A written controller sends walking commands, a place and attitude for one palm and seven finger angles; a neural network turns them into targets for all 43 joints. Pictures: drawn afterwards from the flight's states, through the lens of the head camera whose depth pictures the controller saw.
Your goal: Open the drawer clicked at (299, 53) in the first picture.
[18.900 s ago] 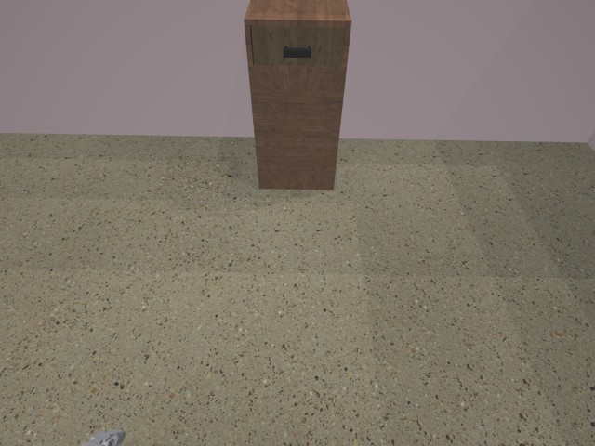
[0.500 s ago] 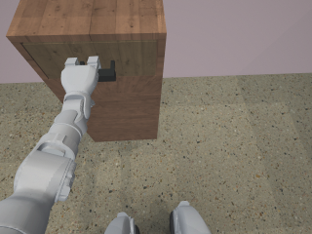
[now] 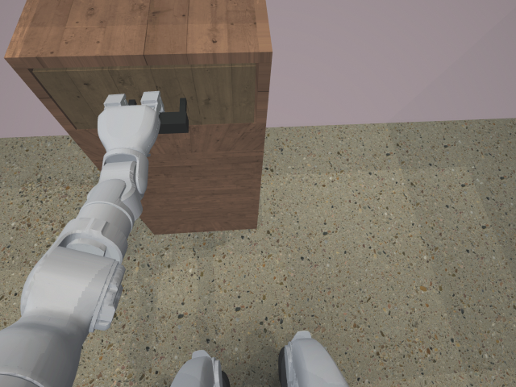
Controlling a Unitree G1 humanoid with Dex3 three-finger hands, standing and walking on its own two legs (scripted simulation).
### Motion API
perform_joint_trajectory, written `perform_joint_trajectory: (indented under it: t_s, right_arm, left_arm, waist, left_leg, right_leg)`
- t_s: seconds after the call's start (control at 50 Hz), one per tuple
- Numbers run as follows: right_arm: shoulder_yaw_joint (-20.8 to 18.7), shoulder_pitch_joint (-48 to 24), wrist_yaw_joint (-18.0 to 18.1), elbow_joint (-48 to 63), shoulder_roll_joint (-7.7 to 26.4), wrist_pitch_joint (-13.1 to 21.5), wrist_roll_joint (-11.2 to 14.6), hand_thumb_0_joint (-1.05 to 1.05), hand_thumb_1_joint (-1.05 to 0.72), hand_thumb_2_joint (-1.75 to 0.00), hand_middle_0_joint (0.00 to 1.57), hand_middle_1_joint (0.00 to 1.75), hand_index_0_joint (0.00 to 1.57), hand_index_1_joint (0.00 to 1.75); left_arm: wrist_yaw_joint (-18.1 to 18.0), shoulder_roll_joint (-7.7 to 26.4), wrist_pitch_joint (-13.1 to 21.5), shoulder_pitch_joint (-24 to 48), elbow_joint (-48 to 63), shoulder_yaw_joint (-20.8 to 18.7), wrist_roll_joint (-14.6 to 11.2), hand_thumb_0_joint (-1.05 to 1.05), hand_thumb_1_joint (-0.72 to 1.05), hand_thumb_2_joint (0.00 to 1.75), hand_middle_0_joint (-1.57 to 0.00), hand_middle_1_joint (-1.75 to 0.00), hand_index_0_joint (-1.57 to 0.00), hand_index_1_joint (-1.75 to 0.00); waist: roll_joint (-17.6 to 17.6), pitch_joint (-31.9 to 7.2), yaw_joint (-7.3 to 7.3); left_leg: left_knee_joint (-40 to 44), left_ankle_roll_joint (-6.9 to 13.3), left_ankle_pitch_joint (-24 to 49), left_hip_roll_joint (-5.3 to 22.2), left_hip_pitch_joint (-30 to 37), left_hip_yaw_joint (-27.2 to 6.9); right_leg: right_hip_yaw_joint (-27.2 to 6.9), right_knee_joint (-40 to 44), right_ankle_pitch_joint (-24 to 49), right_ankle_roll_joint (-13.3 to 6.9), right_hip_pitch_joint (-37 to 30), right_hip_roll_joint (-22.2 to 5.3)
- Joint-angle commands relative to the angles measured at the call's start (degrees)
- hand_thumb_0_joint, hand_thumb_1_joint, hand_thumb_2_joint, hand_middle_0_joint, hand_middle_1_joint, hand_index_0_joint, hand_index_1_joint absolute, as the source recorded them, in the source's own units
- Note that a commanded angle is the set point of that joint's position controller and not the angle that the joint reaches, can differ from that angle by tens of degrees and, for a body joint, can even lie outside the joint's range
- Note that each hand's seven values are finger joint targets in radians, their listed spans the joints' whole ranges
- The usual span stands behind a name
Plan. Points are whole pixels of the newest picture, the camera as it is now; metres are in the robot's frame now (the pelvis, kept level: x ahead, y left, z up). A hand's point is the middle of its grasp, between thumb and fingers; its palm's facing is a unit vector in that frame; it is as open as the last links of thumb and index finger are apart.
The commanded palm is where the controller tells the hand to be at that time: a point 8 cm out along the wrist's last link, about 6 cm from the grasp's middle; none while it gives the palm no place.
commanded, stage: pull the drawer open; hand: left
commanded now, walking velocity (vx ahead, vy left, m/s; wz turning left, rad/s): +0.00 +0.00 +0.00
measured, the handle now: (157, 113) +0.56 +0.13 +0.01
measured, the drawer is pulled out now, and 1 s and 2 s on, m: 0.00 0.12 0.23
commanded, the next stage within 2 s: none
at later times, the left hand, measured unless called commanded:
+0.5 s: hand (139, 168) +0.47 +0.16 -0.01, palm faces -0.04 -0.04 -1.00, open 6.0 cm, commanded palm +0.42 +0.14 +0.04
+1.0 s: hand (135, 209) +0.39 +0.16 -0.01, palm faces -0.02 -0.04 -1.00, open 5.9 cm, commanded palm +0.36 +0.15 +0.04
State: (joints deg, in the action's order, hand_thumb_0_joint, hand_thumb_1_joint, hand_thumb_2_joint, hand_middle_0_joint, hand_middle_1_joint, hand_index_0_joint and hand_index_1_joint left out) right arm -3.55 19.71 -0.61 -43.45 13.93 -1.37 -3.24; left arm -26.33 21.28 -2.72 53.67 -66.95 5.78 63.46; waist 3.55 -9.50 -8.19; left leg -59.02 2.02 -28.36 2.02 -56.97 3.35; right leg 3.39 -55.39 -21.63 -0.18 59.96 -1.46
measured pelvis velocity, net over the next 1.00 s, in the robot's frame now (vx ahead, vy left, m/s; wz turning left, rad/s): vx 0.02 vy -0.01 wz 0.00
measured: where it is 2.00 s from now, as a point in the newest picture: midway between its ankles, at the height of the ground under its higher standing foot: outside the picture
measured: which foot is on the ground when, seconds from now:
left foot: down 0.00-1.00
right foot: down 0.00-1.00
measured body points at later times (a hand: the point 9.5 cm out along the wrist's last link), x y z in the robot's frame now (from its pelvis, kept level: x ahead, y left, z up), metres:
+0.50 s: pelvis +0.03 +0.00 +0.02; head +0.13 -0.01 +0.45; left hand +0.46 +0.16 +0.05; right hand +0.07 -0.26 -0.12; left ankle -0.02 +0.10 -0.67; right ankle +0.03 -0.12 -0.67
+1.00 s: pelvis +0.02 -0.01 +0.03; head +0.09 -0.02 +0.47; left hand +0.39 +0.16 +0.05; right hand +0.13 -0.26 -0.11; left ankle -0.02 +0.10 -0.67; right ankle +0.03 -0.12 -0.67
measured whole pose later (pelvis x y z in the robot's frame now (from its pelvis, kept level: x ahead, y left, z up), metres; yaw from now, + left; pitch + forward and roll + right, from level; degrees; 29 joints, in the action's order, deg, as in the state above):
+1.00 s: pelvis +0.02 -0.01 +0.03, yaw +0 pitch +18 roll -1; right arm -4.1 11.9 -0.1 -39.6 12.4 -6.3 -1.6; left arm -29.5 12.6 -5.0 24.3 -44.0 10.8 64.7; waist 2.7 -9.5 -0.5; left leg -51.0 1.1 -27.0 1.7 -41.9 3.5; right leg 3.0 -49.3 -21.4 -0.7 45.8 -1.1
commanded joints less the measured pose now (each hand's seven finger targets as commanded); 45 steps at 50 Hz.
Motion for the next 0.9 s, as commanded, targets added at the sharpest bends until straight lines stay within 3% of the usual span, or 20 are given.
perform_joint_trajectory:
  t_s: [0.0,0.08,0.2,0.28,0.34,0.42,0.48,0.54,0.64,0.68,0.72,0.82,0.84,0.88]
  right_arm:
    - [-3.34,9.89,0.3,2.12,8.89,0.63,0.21,0.0,-0.9,-0.9,0.2,0.3,0.2,0.3]
    - [-3.45,9.31,0.22,2.94,8.73,0.18,0.47,0.0,-0.9,-0.9,0.2,0.3,0.2,0.3]
    - [-3.41,7.94,0.33,4.04,8.37,-0.49,0.85,0.0,-0.9,-0.9,0.2,0.3,0.2,0.3]
    - [-3.94,6.99,0.03,4.67,7.94,-1.05,1.12,0.0,-0.9,-0.9,0.2,0.3,0.2,0.3]
    - [-3.91,5.8,0.02,4.62,7.74,-1.37,1.23,0.0,-0.9,-0.9,0.2,0.3,0.2,0.3]
    - [-4.19,5.17,-0.15,4.82,7.49,-2.14,1.31,0.0,-0.9,-0.9,0.2,0.3,0.2,0.3]
    - [-4.38,3.78,-0.55,5.41,7.04,-2.69,1.2,0.0,-0.9,-0.9,0.2,0.3,0.2,0.3]
    - [-4.31,2.65,-0.52,6.06,6.75,-3.22,1.26,0.0,-0.9,-0.9,0.2,0.3,0.2,0.3]
    - [-4.04,0.13,-0.3,7.12,6.48,-3.87,1.49,0.0,-0.9,-0.9,0.2,0.3,0.2,0.3]
    - [-3.77,-1.02,-0.21,7.61,6.39,-3.91,1.59,0.0,-0.9,-0.9,0.2,0.3,0.2,0.3]
    - [-3.71,-1.6,-0.05,7.53,6.17,-4.02,1.66,0.0,-0.9,-0.9,0.2,0.3,0.2,0.3]
    - [-3.29,-3.33,0.53,8.06,5.95,-3.95,1.57,0.0,-0.9,-0.9,0.2,0.3,0.2,0.3]
    - [-3.28,-3.65,0.52,8.26,5.66,-3.79,1.58,0.0,-0.9,-0.9,0.2,0.3,0.2,0.3]
    - [-3.28,-4.18,0.62,8.64,5.68,-3.64,1.65,0.0,-0.9,-0.9,0.2,0.3,0.2,0.3]
  left_arm:
    - [-0.89,4.24,1.1,19.68,8.82,0.91,1.04,0.0,0.9,0.9,-0.4,-1.35,-0.4,-1.35]
    - [-0.14,3.85,1.06,15.28,10.42,0.27,0.06,0.0,0.9,0.9,-0.4,-1.35,-0.4,-1.35]
    - [0.44,2.77,1.65,6.07,12.77,0.09,-0.59,0.0,0.9,0.9,-0.4,-1.35,-0.4,-1.35]
    - [0.1,-0.72,2.33,2.44,17.74,1.78,-0.75,0.0,0.9,0.9,-0.4,-1.35,-0.4,-1.35]
    - [-0.85,-2.76,1.98,-0.87,17.51,3.03,0.15,0.0,0.9,0.9,-0.4,-1.35,-0.4,-1.35]
    - [-2.06,-2.66,1.43,-2.84,20.01,2.3,0.88,0.0,0.9,0.9,-0.4,-1.35,-0.4,-1.35]
    - [-2.42,-5.35,0.83,-4.33,24.14,4.32,0.63,0.0,0.9,0.9,-0.4,-1.35,-0.4,-1.35]
    - [-2.57,-5.77,0.05,-8.6,26.1,4.32,0.52,0.0,0.9,0.9,-0.4,-1.35,-0.4,-1.35]
    - [-2.85,-7.12,-0.6,-11.89,28.87,5.5,0.72,0.0,0.9,0.9,-0.4,-1.35,-0.4,-1.35]
    - [-3.04,-7.65,-0.62,-11.11,30.36,6.45,0.97,0.0,0.9,0.9,-0.4,-1.35,-0.4,-1.35]
    - [-3.39,-7.35,-0.78,-12.3,29.31,6.03,1.52,0.0,0.9,0.9,-0.4,-1.35,-0.4,-1.35]
    - [-4.24,-5.49,-1.02,-13.55,30.13,4.76,2.31,0.0,0.9,0.9,-0.4,-1.35,-0.4,-1.35]
    - [-4.25,-7.11,-1.06,-13.87,30.66,6.03,2.22,0.0,0.9,0.9,-0.4,-1.35,-0.4,-1.35]
    - [-4.26,-6.94,-1.02,-14.87,31.87,5.83,2.01,0.0,0.9,0.9,-0.4,-1.35,-0.4,-1.35]
  waist:
    - [1.42,-26.78,-2.48]
    - [0.24,-28.38,-1.08]
    - [-1.13,-26.36,1.17]
    - [-1.31,-26.42,1.67]
    - [-3.49,-22.84,1.81]
    - [-3.26,-23.47,2.69]
    - [-1.73,-24.62,2.9]
    - [-3.16,-24.72,3.78]
    - [-4.67,-22.16,3.77]
    - [-2.76,-20.81,3.82]
    - [-3.0,-19.64,4.16]
    - [-4.05,-19.71,5.07]
    - [-3.59,-19.56,4.92]
    - [-3.18,-20.14,5.41]
  left_leg:
    - [6.11,-0.46,26.42,-1.94,18.81,-4.36]
    - [6.8,-0.38,28.01,-1.99,19.93,-4.06]
    - [8.16,-0.26,30.12,-1.83,20.37,-3.18]
    - [8.42,-0.34,35.13,-1.44,23.68,-3.43]
    - [9.16,-0.36,33.91,-1.34,22.81,-3.06]
    - [9.42,-0.55,37.56,-1.21,25.15,-3.24]
    - [9.35,-0.74,41.5,-1.09,27.98,-3.57]
    - [9.85,-0.71,42.14,-1.11,28.28,-3.36]
    - [10.72,-0.65,38.9,-1.38,27.91,-3.0]
    - [11.3,-0.73,37.42,-1.63,27.99,-3.26]
    - [11.4,-0.86,35.49,-1.69,27.68,-2.94]
    - [11.97,-0.92,31.12,-2.38,26.1,-2.34]
    - [12.15,-0.89,30.49,-2.44,26.35,-2.27]
    - [12.13,-0.86,31.16,-2.56,26.59,-2.48]
  right_leg:
    - [-0.65,5.03,17.67,-1.82,-15.72,3.98]
    - [-0.87,5.41,19.79,-1.8,-18.73,4.05]
    - [-0.94,6.39,22.21,-1.76,-21.95,3.96]
    - [-0.9,7.0,24.33,-1.77,-22.28,4.04]
    - [-0.61,7.63,23.6,-1.77,-22.05,4.09]
    - [-0.57,7.62,25.19,-1.98,-22.84,4.0]
    - [-0.54,7.89,26.81,-2.11,-23.38,3.95]
    - [-0.5,8.19,28.44,-2.02,-25.69,3.88]
    - [-0.43,9.32,27.38,-2.01,-26.55,3.77]
    - [-0.3,9.48,25.92,-2.43,-25.88,3.83]
    - [-0.22,9.57,24.47,-2.45,-25.29,3.82]
    - [-0.6,9.75,23.87,-2.59,-27.2,3.6]
    - [-0.47,9.88,23.39,-2.64,-27.12,3.63]
    - [-0.51,9.82,23.22,-2.85,-27.51,3.68]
